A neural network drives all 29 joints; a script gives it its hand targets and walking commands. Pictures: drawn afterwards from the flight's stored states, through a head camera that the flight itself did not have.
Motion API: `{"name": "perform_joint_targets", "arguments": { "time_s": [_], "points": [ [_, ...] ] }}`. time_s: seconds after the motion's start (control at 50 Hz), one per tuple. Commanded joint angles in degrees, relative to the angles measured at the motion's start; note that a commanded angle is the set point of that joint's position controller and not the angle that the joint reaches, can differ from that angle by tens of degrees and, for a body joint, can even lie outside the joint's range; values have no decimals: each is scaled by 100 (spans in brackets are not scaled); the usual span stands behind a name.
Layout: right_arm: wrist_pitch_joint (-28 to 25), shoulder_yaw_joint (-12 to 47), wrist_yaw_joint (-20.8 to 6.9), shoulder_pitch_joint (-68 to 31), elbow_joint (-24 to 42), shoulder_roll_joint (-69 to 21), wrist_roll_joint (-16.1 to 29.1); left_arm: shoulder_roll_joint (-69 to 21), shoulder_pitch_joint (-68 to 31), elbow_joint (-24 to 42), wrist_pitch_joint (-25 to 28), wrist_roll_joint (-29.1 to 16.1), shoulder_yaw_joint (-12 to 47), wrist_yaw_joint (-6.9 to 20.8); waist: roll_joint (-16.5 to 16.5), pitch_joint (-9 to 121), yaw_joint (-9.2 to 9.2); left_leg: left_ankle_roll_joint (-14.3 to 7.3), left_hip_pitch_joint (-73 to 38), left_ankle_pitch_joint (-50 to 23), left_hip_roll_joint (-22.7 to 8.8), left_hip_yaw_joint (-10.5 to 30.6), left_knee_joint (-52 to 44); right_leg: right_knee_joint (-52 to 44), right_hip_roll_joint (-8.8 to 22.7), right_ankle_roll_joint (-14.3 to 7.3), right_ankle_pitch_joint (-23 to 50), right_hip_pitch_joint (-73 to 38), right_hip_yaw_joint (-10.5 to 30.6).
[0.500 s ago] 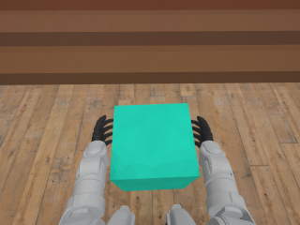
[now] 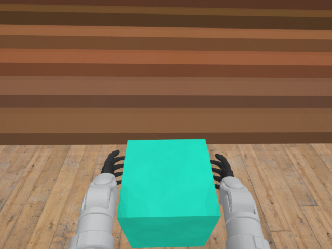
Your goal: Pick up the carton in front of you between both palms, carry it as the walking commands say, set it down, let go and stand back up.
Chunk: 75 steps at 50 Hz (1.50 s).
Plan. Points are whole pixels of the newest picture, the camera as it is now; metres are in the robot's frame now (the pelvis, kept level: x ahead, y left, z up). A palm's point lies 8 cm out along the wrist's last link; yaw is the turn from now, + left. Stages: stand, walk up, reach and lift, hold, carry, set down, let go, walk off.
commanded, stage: reach and lift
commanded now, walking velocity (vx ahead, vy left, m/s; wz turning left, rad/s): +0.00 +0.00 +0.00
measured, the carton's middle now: (167, 195) +0.30 +0.00 -0.05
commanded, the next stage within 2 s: hold in 0.94 s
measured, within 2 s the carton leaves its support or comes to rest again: neither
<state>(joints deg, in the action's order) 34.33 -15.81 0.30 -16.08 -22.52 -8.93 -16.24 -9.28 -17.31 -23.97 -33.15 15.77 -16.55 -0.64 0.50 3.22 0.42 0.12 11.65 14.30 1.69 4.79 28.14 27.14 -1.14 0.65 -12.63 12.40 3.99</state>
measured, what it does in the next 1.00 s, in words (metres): stands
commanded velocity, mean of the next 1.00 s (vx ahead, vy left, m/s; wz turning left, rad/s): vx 0.00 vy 0.00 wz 0.00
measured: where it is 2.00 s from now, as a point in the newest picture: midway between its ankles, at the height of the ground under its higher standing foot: outside the picture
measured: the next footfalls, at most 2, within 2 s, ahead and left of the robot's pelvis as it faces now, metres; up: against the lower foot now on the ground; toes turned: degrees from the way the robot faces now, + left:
none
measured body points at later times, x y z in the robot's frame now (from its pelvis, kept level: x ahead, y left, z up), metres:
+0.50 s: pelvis +0.00 -0.01 +0.00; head -0.02 -0.01 +0.45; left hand +0.31 +0.15 +0.03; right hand +0.31 -0.16 +0.02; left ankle +0.01 +0.12 -0.74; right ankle +0.02 -0.13 -0.74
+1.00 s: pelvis +0.01 +0.00 +0.01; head -0.03 +0.00 +0.46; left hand +0.31 +0.15 +0.04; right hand +0.30 -0.15 +0.04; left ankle +0.01 +0.12 -0.74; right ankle +0.02 -0.13 -0.74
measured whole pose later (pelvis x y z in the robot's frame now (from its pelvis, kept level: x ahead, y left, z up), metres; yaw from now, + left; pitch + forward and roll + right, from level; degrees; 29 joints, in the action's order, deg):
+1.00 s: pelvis +0.01 +0.00 +0.01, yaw +0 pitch -6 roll +0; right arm 40.7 -12.2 0.0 -14.4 -14.8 -8.6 -16.0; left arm -8.9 -15.8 -16.0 -39.7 16.1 -13.5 0.2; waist 0.4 -0.9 0.1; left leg 0.2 3.0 11.9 1.3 4.8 21.1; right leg 20.5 -1.0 0.6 -10.4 4.0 4.3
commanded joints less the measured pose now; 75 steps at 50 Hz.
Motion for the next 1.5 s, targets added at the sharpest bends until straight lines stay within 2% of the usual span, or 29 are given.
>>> {"name": "perform_joint_targets", "arguments": {
  "time_s": [0.0, 0.08, 0.18, 0.34, 0.6, 0.72, 0.9, 1.02, 1.16, 1.3, 1.48],
  "points": [
    [-77, 2742, -1500, -3027, -194, -5327, 1088, -5582, -2656, -428, -53, -975, 2713, 1471, 39, 527, -17, -31, 100, -116, 287, 2, -665, -441, -381, -145, 111, -493, -40],
    [-144, 2821, -1563, -3576, -84, -5483, 1144, -5737, -3175, -331, 10, -1019, 2758, 1531, 37, 864, -31, -56, -6, -88, 274, -4, -594, -381, -369, -141, 71, -607, -45],
    [-140, 2879, -1554, -3756, -56, -5533, 1142, -5728, -3364, -312, 11, -1016, 2802, 1558, -19, 1061, -25, -51, -119, -103, 289, -37, -589, -397, -374, -108, 87, -737, -45],
    [-49, 2909, -1475, -3459, 62, -5482, 1128, -5539, -3131, -166, -67, -999, 2832, 1549, -61, 1096, -31, -29, -326, -492, 328, -77, -701, -527, -373, -58, 505, -966, -28],
    [129, 3146, -1405, -2757, 618, -5432, 1322, -5398, -2450, 404, -237, -1160, 3053, 1526, -69, 1164, -42, 29, -722, -1403, 386, -51, -841, -701, -393, 5, 1462, -1335, 36],
    [210, 3216, -1397, -2607, 831, -5368, 1374, -5388, -2302, 615, -328, -1230, 3148, 1500, -42, 1104, -30, 51, -833, -1584, 388, -18, -892, -746, -413, -1, 1567, -1392, 45],
    [325, 3236, -1417, -2661, 976, -5260, 1395, -5409, -2321, 737, -461, -1273, 3184, 1469, -5, 981, -19, 67, -888, -1501, 366, 11, -947, -785, -437, -22, 1350, -1363, 22],
    [548, 3670, -1387, -2567, 1545, -5265, 1659, -5403, -2158, 1283, -688, -1495, 3535, 1415, -19, 1222, -77, 73, -1165, -1928, 349, 51, -1012, -857, -444, 4, 1707, -1588, 43],
    [764, 3258, -1380, -2612, 1238, -5051, 1439, -5152, -2295, 1048, -915, -1320, 3204, 1432, -4, 413, -38, 45, -811, -791, 306, -37, -1169, -996, -397, -55, 665, -1298, 6],
    [699, 3317, -1434, -3112, 1158, -5259, 1496, -5301, -2779, 958, -834, -1354, 3235, 1508, -7, 676, -56, 11, -739, -555, 298, -51, -1075, -907, -375, -46, 481, -1337, -8],
    [699, 3227, -1418, -3165, 964, -5286, 1420, -5250, -2859, 770, -815, -1271, 3124, 1529, -46, 667, -63, -11, -711, -470, 303, -75, -1092, -921, -355, -29, 456, -1361, -10]
  ]
}}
